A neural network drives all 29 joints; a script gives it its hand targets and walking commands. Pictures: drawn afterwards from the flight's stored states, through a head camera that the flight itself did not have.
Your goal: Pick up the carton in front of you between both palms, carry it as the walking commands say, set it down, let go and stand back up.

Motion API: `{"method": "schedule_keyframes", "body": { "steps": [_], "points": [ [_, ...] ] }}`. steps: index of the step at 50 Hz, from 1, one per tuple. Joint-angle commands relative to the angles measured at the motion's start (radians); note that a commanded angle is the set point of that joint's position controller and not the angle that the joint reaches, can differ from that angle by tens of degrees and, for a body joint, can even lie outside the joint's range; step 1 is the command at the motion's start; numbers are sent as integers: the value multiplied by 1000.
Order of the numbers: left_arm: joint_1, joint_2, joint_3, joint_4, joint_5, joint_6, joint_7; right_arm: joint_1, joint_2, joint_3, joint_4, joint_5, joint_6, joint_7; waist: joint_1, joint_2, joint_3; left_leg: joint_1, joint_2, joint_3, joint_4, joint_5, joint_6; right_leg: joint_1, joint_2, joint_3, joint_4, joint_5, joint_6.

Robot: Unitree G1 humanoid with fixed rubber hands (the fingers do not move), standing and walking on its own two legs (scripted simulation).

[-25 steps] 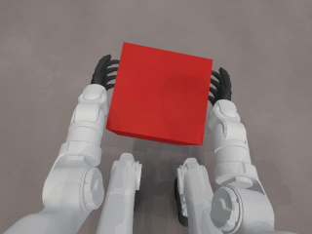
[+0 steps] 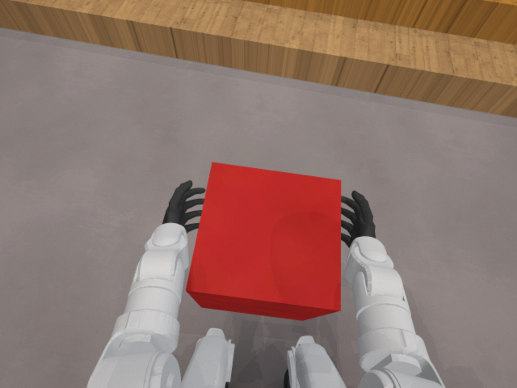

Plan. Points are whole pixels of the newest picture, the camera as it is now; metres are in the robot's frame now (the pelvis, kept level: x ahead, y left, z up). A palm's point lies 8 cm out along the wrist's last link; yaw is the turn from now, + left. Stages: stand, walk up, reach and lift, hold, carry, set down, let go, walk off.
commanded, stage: reach and lift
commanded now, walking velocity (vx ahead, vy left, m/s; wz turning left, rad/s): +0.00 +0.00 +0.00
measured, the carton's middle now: (263, 251) +0.36 +0.01 -0.12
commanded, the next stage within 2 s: hold in 1.60 s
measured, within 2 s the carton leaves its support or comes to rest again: neither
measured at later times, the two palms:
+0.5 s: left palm (155, 211) +0.33 +0.15 +0.11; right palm (415, 213) +0.34 -0.15 +0.12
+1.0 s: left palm (144, 205) +0.32 +0.15 +0.15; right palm (434, 208) +0.33 -0.15 +0.15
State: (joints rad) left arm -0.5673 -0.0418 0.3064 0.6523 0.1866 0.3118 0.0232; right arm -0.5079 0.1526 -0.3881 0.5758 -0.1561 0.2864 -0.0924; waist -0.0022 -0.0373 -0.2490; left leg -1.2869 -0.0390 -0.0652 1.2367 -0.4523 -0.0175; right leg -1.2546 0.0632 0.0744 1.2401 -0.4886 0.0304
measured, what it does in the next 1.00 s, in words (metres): rises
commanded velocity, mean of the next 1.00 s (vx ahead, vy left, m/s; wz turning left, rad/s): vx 0.00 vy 0.00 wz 0.00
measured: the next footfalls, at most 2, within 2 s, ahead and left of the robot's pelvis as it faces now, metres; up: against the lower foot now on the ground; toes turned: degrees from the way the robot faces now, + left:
none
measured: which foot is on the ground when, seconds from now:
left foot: down 0.00-1.00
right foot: down 0.00-1.00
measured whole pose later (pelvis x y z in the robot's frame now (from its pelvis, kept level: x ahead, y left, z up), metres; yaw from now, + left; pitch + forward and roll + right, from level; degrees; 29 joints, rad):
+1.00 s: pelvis +0.02 -0.01 +0.12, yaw +1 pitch -4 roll +0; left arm -0.33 -0.17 0.31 0.37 0.32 0.62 -0.01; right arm -0.36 0.18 -0.33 0.41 -0.32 0.60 0.01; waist 0.00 -0.02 0.02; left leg -0.19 -0.02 -0.08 0.45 -0.19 -0.01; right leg -0.16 0.03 0.08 0.46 -0.23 0.01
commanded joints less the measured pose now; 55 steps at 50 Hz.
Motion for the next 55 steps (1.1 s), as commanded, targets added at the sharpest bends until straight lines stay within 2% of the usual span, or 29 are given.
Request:
{"method": "schedule_keyframes", "body": {
  "steps": [1,3,4,5,6,12,21,24,27,31,37,38,39,40,42,44,49,55],
  "points": [
    [-462,-1068,-541,-20,-134,-20,-225,-500,1016,606,65,97,6,245,15,51,-551,575,-96,5,-225,288,12,314,99,-33,-226,233,-8],
    [-416,-1073,-547,-29,-128,-19,-225,-459,1010,614,44,90,5,247,15,63,-531,631,-93,0,-270,321,11,378,94,-22,-271,268,-12],
    [-405,-1070,-553,-43,-132,-21,-226,-453,1016,626,33,92,4,248,19,51,-523,650,-92,-1,-288,331,11,415,92,-17,-295,281,-13],
    [-406,-1068,-566,-62,-137,-23,-227,-417,1021,625,50,84,8,249,7,40,-498,668,-90,-7,-312,340,13,448,88,-16,-318,297,-14],
    [-374,-1073,-565,-55,-133,-19,-228,-416,1012,633,26,86,8,250,15,52,-498,697,-89,-7,-333,352,12,485,85,-7,-341,309,-15],
    [-289,-1063,-592,-111,-134,9,-238,-304,1020,658,9,77,43,264,10,42,-384,848,-79,-19,-473,404,14,674,63,13,-484,383,-19],
    [-193,-1058,-659,-240,-165,105,-251,-168,1049,714,-63,109,151,293,15,33,-233,1058,-63,-24,-661,521,17,941,37,25,-672,542,-16],
    [-163,-1061,-678,-290,-173,157,-256,-141,1044,732,-120,123,198,299,13,34,-179,1131,-60,-23,-725,540,18,1022,29,28,-743,568,-16],
    [-132,-1036,-652,-312,-159,209,-260,-117,1013,708,-148,111,248,305,8,20,-70,1174,-56,-22,-789,513,17,1061,30,26,-808,538,-19],
    [-157,-1011,-585,-301,-130,257,-269,-149,986,644,-145,83,295,315,5,20,60,1169,-52,-12,-839,372,26,1068,20,18,-862,407,-23],
    [-293,-1029,-525,-267,-103,260,-289,-268,997,584,-91,53,302,339,4,20,84,1164,-45,2,-842,227,36,1054,11,8,-869,258,-27],
    [-314,-1036,-530,-271,-105,257,-292,-295,1007,592,-94,61,299,341,11,22,69,1163,-46,6,-838,227,36,1062,9,10,-866,260,-26],
    [-341,-1044,-533,-275,-110,255,-295,-313,1011,596,-98,61,297,344,3,19,54,1164,-45,5,-835,227,36,1064,10,7,-863,259,-27],
    [-344,-1051,-541,-282,-110,254,-296,-331,1024,608,-113,68,295,346,10,22,23,1176,-45,6,-832,251,34,1081,12,5,-860,281,-25],
    [-367,-1061,-547,-283,-115,255,-296,-341,1021,605,-104,65,297,348,-1,27,14,1182,-48,6,-835,247,31,1083,15,4,-860,280,-26],
    [-368,-1067,-556,-285,-117,260,-293,-341,1016,612,-107,67,299,348,3,34,-13,1203,-49,7,-840,270,27,1098,16,3,-863,303,-25],
    [-335,-1058,-546,-281,-108,274,-286,-314,985,592,-100,51,310,350,-7,39,10,1224,-48,5,-860,289,20,1100,22,-3,-878,312,-28],
    [-281,-1061,-564,-327,-118,286,-271,-283,967,608,-146,64,317,354,3,42,-3,1260,-46,-4,-873,379,13,1126,31,-10,-881,383,-28]
  ]
}}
